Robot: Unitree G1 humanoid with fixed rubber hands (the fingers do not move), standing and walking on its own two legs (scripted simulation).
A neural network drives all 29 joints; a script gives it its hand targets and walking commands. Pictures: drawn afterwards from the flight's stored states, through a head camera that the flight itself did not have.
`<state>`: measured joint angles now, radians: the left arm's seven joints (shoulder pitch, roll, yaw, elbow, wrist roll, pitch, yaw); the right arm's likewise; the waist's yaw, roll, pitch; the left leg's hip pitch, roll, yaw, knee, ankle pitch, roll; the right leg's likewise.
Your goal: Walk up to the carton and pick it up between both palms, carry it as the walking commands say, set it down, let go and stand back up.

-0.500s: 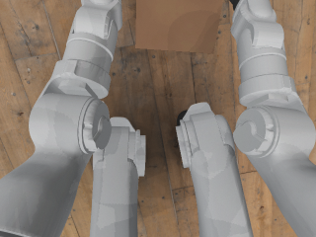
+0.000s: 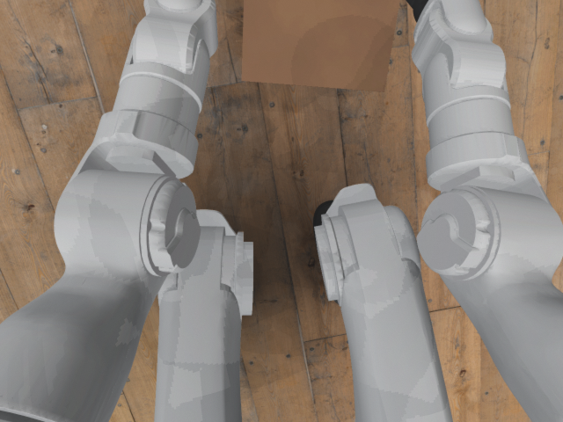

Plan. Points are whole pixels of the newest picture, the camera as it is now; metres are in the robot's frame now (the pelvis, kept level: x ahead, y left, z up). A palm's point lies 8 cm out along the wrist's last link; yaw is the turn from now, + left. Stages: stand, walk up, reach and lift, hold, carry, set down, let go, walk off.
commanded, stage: set down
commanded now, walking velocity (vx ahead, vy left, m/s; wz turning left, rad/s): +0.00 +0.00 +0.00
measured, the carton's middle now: out of the picture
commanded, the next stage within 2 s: none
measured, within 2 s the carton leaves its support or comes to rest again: neither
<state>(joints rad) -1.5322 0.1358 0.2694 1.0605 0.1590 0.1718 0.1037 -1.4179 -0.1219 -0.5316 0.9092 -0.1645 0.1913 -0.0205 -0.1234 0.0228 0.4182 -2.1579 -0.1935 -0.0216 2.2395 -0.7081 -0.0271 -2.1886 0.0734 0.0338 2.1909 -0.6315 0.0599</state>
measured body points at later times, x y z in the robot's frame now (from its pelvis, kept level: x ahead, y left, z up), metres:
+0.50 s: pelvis -0.01 +0.00 +0.00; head +0.38 -0.02 +0.23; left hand +0.57 +0.04 -0.20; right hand +0.52 -0.21 -0.20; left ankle +0.08 +0.10 -0.34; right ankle +0.10 -0.13 -0.34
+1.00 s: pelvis -0.02 -0.01 +0.02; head +0.34 -0.03 +0.27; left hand +0.58 +0.07 -0.13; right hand +0.53 -0.23 -0.13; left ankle +0.08 +0.10 -0.34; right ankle +0.10 -0.13 -0.34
